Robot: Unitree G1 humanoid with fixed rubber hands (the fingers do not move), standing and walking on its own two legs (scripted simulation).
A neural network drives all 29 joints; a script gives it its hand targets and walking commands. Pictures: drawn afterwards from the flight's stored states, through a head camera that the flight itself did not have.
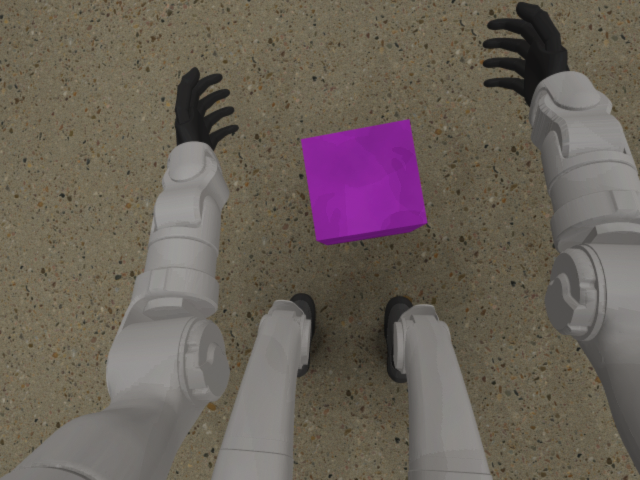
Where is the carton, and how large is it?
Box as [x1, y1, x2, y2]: [301, 119, 426, 244]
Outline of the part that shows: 409,119 301,139 316,240 325,244 332,244 408,232 426,223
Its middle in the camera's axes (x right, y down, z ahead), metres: +0.09 -0.10 +0.86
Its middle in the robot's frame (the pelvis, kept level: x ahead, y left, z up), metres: +0.48 -0.01 -0.51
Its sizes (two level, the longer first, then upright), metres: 0.210 0.200 0.250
